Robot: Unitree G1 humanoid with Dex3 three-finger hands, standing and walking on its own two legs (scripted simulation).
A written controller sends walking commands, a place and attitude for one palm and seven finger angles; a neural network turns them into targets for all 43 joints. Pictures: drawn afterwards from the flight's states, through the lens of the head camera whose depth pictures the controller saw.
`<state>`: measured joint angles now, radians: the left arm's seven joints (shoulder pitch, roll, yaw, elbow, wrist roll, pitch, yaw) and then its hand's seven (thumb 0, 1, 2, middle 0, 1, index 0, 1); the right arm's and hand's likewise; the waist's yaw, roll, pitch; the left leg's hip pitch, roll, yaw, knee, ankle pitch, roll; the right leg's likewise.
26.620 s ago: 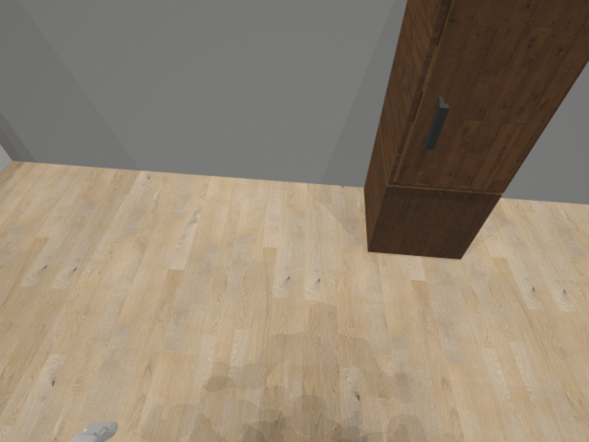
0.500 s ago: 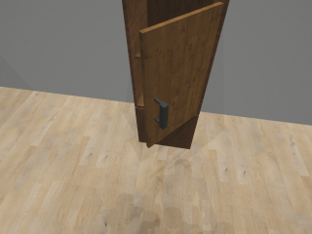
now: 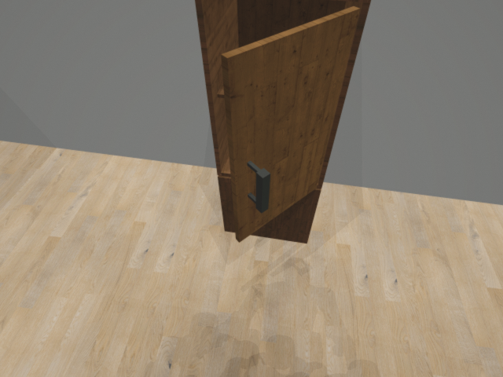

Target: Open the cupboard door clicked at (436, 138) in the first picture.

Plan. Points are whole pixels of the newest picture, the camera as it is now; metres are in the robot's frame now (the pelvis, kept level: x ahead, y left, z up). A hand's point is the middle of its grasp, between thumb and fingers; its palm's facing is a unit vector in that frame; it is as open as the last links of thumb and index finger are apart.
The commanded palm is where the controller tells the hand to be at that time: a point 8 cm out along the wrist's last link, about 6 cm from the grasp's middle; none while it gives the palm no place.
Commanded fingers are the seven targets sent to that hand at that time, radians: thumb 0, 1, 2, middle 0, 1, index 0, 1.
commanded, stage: walk to a spot facing it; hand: left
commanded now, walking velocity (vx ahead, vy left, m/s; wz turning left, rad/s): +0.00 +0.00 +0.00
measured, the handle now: (256, 186) +0.56 +0.02 -0.10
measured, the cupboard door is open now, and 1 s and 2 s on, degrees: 50 50 50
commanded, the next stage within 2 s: none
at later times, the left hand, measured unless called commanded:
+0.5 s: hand out of the picture +0.06 +0.18 -0.18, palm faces -0.13 -0.96 -0.26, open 7.4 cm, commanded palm none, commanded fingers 0.00 0.90 0.90 -0.20 -0.30 -0.20 -0.30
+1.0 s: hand out of the picture +0.14 +0.16 -0.18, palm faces -0.39 -0.89 -0.25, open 7.4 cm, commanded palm none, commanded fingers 0.00 0.90 0.90 -0.20 -0.30 -0.20 -0.30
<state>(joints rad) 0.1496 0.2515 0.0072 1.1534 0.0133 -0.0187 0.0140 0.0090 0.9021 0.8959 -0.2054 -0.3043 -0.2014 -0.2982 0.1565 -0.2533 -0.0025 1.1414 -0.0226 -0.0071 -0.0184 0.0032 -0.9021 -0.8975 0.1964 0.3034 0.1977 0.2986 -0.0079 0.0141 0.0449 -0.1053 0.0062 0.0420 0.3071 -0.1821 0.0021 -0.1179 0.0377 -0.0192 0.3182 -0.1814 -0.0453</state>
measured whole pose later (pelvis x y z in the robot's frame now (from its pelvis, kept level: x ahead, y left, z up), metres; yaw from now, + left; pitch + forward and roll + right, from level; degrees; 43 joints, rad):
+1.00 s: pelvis -0.02 -0.01 -0.02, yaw -28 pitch +2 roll +1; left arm 0.19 0.26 0.10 0.91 0.03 0.07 -0.02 0.01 0.90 0.90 -0.21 -0.30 -0.20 -0.30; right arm 0.11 -0.20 -0.04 0.88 -0.03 0.00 -0.04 0.00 -0.90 -0.90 0.20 0.30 0.20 0.30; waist 0.03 -0.04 0.09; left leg -0.26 0.04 -0.03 0.51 -0.27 -0.04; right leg -0.47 0.11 0.12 0.84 -0.43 0.01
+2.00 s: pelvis +0.00 -0.09 -0.02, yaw -66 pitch +1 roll -1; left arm 0.26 0.24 0.09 0.95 0.03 0.05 -0.05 0.01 0.90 0.90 -0.21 -0.30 -0.20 -0.30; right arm 0.23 -0.21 -0.03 0.86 -0.04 -0.06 -0.01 0.00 -0.90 -0.90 0.20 0.30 0.20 0.30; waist 0.00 -0.03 0.04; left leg -0.28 0.06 0.09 0.56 -0.29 0.01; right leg -0.44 0.04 0.05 0.97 -0.46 -0.03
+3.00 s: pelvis +0.01 -0.52 -0.03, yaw -86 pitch +0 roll +0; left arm 0.18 0.19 0.06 0.99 0.03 -0.05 -0.04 0.01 0.91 0.90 -0.20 -0.30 -0.20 -0.30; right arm 0.36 -0.20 -0.05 1.09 -0.03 -0.01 0.01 0.00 -0.92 -0.90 0.20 0.30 0.20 0.30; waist 0.00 0.01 0.05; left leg -0.26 0.12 0.09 0.84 -0.50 -0.03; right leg -0.36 -0.06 -0.10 0.64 -0.27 -0.03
